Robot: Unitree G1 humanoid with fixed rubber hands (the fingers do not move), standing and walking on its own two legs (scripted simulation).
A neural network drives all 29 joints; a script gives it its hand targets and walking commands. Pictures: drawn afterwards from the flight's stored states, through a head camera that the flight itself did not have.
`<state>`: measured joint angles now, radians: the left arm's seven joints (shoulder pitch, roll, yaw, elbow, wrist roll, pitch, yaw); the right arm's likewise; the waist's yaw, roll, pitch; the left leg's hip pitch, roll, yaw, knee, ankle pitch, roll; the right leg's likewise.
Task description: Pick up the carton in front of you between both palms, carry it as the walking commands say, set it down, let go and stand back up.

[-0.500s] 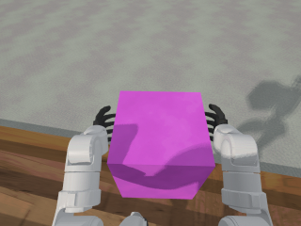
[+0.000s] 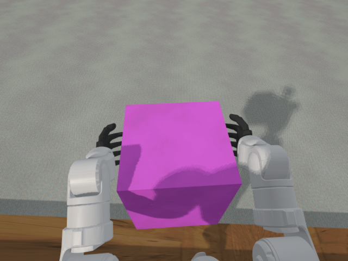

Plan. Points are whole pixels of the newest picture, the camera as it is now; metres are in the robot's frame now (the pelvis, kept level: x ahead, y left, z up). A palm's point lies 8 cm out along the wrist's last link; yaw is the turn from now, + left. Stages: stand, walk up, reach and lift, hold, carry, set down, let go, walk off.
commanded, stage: carry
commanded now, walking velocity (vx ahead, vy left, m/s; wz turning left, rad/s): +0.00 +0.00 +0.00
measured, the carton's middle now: (175, 169) +0.35 -0.03 +0.03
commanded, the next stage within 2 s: none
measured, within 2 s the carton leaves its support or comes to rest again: neither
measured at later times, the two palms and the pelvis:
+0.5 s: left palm (110, 99) +0.68 +0.16 -0.02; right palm (193, 93) +0.69 -0.14 -0.02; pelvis +0.35 +0.00 -0.13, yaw -2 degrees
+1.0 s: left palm (131, 71) +1.04 +0.10 -0.13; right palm (190, 69) +1.03 -0.20 -0.13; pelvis +0.68 -0.03 -0.25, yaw -1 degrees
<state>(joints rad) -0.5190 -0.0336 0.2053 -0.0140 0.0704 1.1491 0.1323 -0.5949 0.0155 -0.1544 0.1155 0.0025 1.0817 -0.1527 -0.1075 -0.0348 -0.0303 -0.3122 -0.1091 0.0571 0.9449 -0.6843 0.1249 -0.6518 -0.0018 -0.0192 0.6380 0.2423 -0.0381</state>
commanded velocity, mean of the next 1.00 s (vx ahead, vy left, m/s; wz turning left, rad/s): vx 0.00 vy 0.00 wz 0.00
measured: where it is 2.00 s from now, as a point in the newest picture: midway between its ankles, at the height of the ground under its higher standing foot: (159, 195)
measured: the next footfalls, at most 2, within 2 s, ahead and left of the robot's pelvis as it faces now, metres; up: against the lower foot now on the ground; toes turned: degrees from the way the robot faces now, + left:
right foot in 0.06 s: +0.19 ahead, -0.07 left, -0.10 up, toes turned -1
left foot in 0.50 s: +0.51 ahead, +0.05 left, -0.21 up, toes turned -1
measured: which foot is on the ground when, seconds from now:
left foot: down 0.00-0.06, up 0.08-0.48, down 0.50-0.96, up 0.98-1.00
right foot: up 0.00-0.04, down 0.06-0.50, up 0.52-0.92, down 0.94-1.00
